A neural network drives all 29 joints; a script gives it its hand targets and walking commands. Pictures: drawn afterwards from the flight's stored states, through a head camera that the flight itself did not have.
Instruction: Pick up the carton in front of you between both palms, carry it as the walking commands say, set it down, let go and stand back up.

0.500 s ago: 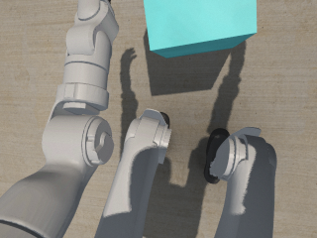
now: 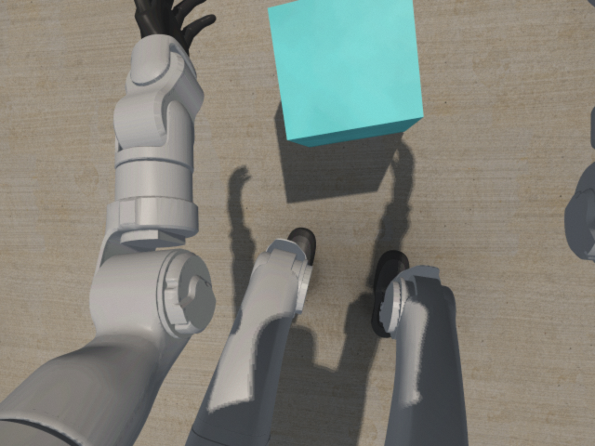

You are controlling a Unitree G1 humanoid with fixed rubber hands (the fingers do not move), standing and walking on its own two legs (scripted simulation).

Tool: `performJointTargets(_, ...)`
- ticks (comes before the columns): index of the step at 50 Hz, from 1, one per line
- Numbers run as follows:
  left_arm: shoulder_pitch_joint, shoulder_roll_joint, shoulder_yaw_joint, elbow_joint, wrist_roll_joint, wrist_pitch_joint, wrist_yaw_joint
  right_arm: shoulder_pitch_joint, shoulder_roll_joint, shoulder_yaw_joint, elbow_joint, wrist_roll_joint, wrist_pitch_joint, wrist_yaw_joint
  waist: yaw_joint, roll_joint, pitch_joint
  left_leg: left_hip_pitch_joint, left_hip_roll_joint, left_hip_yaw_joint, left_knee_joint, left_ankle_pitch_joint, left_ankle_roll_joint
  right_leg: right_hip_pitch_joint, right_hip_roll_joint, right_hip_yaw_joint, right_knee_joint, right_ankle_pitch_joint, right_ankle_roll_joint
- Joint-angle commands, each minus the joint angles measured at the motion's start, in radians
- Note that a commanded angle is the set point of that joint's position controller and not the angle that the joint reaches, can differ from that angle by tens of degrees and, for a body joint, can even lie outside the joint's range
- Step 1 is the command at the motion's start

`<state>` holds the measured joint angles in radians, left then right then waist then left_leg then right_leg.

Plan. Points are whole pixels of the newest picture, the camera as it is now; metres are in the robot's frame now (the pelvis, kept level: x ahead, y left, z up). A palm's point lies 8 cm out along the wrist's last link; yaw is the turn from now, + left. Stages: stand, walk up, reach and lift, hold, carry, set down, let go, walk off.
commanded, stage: set down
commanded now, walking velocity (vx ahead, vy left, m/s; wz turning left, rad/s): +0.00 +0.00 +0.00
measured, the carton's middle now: (347, 80) +0.55 +0.05 -0.44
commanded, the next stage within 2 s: let go in 0.16 s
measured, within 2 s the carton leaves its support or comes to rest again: neither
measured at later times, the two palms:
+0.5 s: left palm (86, 80) +0.44 +0.21 +0.01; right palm out of the picture +0.51 -0.18 +0.01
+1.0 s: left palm out of the picture +0.29 +0.25 +0.12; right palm out of the picture +0.35 -0.19 +0.10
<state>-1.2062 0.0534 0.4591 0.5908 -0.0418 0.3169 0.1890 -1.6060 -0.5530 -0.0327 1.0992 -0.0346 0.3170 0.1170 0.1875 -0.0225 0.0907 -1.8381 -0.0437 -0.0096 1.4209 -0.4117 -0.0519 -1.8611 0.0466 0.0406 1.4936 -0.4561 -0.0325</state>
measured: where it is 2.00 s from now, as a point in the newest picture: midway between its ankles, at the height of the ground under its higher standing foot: (338, 295)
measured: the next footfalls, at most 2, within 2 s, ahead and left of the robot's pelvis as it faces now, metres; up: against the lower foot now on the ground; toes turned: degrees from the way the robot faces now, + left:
none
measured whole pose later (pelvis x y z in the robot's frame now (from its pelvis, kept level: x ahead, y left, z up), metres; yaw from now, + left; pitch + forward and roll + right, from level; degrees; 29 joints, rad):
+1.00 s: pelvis +0.10 +0.03 +0.19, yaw -3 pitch +13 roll +0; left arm 0.13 0.19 0.01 0.39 -0.05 0.04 -0.08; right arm -0.09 -0.20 -0.13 0.58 -0.04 0.03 -0.03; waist 0.11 0.05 0.00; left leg -0.56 -0.04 -0.03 0.62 -0.30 0.02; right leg -0.53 0.02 0.05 0.61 -0.31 0.01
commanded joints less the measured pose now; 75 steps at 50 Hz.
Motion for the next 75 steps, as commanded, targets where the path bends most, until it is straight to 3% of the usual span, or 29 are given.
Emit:
performJointTargets(1,-0.168,0.11,0.009,-0.126,0.016,-0.02,-0.009,-0.311,-0.074,-0.035,-0.122,-0.016,-0.019,0.003,0.06,-0.25,-1.193,0.431,-0.048,0.136,-0.16,0.398,-0.032,0.955,0.024,-0.003,-0.164,0.49,0.029)
performJointTargets(7,-0.115,0.084,0.033,-0.107,0.056,-0.033,-0.031,-0.248,-0.041,-0.087,-0.099,-0.058,-0.034,0.015,0.056,-0.222,-1.108,0.489,-0.038,0.125,-0.29,0.421,-0.04,1.022,0.021,0.014,-0.299,0.519,0.023)
performJointTargets(12,-0.027,0.054,0.037,-0.11,0.103,-0.058,-0.065,-0.129,0.007,-0.167,-0.096,-0.121,-0.056,0.009,0.024,-0.187,-1.104,0.574,-0.033,0.12,-0.375,0.462,-0.043,1.094,0.022,0.022,-0.396,0.583,0.021)
performJointTargets(16,0.14,0.063,0.009,-0.138,0.138,-0.094,-0.109,0.044,0.082,-0.22,-0.177,-0.155,-0.084,-0.035,0.012,-0.177,-1.194,0.643,-0.038,0.119,-0.434,0.532,-0.029,1.248,0.019,0.038,-0.451,0.755,0.034)
performJointTargets(20,0.32,0.113,-0.059,-0.175,0.155,-0.138,-0.175,0.27,0.196,-0.257,-0.321,-0.163,-0.111,-0.114,-0.006,-0.163,-1.243,0.706,-0.04,0.111,-0.49,0.554,-0.006,1.375,0.014,0.055,-0.503,0.872,0.057)
performJointTargets(22,0.389,0.141,-0.095,-0.185,0.154,-0.154,-0.209,0.364,0.242,-0.259,-0.397,-0.153,-0.124,-0.155,-0.014,-0.147,-1.21,0.772,-0.033,0.096,-0.519,0.539,0.007,1.366,0.014,0.052,-0.544,0.825,0.065)
performJointTargets(25,0.498,0.165,-0.149,-0.176,0.144,-0.168,-0.254,0.505,0.291,-0.243,-0.487,-0.129,-0.138,-0.195,-0.026,-0.109,-1.094,0.92,-0.017,0.075,-0.566,0.494,0.02,1.286,0.02,0.028,-0.629,0.631,0.069)
performJointTargets(28,0.619,0.176,-0.195,-0.158,0.127,-0.181,-0.285,0.649,0.312,-0.226,-0.545,-0.114,-0.156,-0.209,-0.034,-0.069,-0.94,1.08,0.005,0.057,-0.615,0.432,0.025,1.184,0.025,-0.005,-0.717,0.394,0.066)
performJointTargets(31,0.744,0.187,-0.236,-0.151,0.1,-0.204,-0.301,0.789,0.307,-0.209,-0.575,-0.101,-0.18,-0.204,-0.041,-0.037,-0.814,1.211,0.023,0.033,-0.665,0.374,0.023,1.141,0.022,-0.022,-0.776,0.253,0.061)
performJointTargets(36,0.925,0.196,-0.319,-0.176,0.038,-0.244,-0.3,0.999,0.293,-0.176,-0.576,-0.061,-0.228,-0.182,-0.06,-0.003,-0.678,1.366,0.036,-0.002,-0.73,0.371,0.016,1.17,0.019,-0.031,-0.827,0.199,0.048)
performJointTargets(44,1.219,0.219,-0.413,-0.273,-0.007,-0.286,-0.271,1.341,0.275,-0.14,-0.586,-0.016,-0.288,-0.153,-0.085,0.059,-0.538,1.576,0.031,-0.039,-0.791,0.556,0.005,1.3,0.015,-0.023,-0.893,0.27,0.029)
performJointTargets(48,1.316,0.228,-0.428,-0.303,-0.015,-0.294,-0.262,1.467,0.267,-0.119,-0.608,-0.006,-0.307,-0.144,-0.108,0.056,-0.436,1.62,0.026,-0.043,-0.841,0.588,0.006,1.404,0.009,-0.022,-0.944,0.316,0.027)
performJointTargets(56,1.391,0.249,-0.418,-0.27,-0.01,-0.292,-0.261,1.657,0.279,-0.068,-0.663,0.003,-0.309,-0.116,-0.158,-0.014,-0.297,1.648,0.008,-0.021,-0.941,0.565,0.02,1.661,-0.01,-0.016,-1.031,0.5,0.048)
performJointTargets(61,1.434,0.259,-0.403,-0.238,0.018,-0.279,-0.258,1.768,0.276,-0.044,-0.705,0.023,-0.289,-0.092,-0.174,-0.015,-0.234,1.674,-0.004,-0.009,-0.993,0.54,0.024,1.759,-0.019,-0.01,-1.073,0.594,0.055)
performJointTargets(71,1.402,0.265,-0.383,-0.234,0.059,-0.22,-0.26,1.779,0.258,-0.019,-0.771,0.047,-0.227,-0.049,-0.164,0.033,-0.088,1.727,-0.007,0.006,-1.031,0.374,0.033,1.758,-0.024,-0.013,-1.13,0.436,0.051)
performJointTargets(72,1.365,0.291,-0.376,-0.303,0.069,-0.168,-0.234,1.835,0.262,-0.014,-0.708,0.06,-0.258,-0.069,-0.169,0.057,-0.121,1.692,-0.024,0.013,-0.994,0.355,0.028,1.799,-0.028,-0.007,-1.093,0.499,0.049)
performJointTargets(75,1.379,0.277,-0.396,-0.289,0.061,-0.136,-0.217,1.803,0.255,-0.007,-0.731,0.062,-0.256,-0.083,-0.172,0.012,-0.088,1.676,-0.025,0.009,-0.986,0.294,0.038,1.772,-0.024,-0.002,-1.088,0.469,0.056)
